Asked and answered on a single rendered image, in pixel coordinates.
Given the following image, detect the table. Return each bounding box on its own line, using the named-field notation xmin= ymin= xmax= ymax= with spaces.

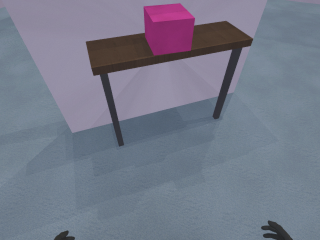
xmin=86 ymin=21 xmax=253 ymax=147

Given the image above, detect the right robot hand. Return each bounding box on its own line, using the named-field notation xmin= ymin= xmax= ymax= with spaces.
xmin=261 ymin=220 xmax=293 ymax=240

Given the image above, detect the left robot hand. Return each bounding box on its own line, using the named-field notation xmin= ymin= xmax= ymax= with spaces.
xmin=54 ymin=230 xmax=75 ymax=240

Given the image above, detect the carton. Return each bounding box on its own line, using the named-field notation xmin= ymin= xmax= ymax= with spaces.
xmin=143 ymin=3 xmax=195 ymax=56

